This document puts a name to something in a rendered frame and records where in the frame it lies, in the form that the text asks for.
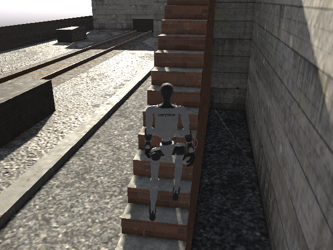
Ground stairs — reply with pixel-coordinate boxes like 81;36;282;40
115;0;215;250

